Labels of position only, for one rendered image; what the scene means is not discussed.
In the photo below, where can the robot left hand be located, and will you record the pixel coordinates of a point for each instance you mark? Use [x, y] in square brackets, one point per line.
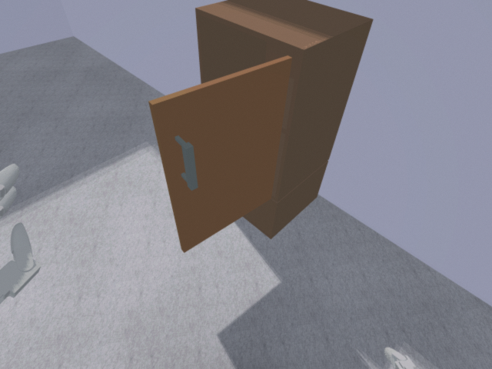
[15, 274]

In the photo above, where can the robot right hand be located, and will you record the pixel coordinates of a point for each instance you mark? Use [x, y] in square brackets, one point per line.
[398, 360]

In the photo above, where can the cupboard door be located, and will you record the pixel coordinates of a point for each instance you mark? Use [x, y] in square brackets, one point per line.
[234, 124]

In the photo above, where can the handle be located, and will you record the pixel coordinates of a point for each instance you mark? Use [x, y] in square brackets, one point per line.
[190, 175]

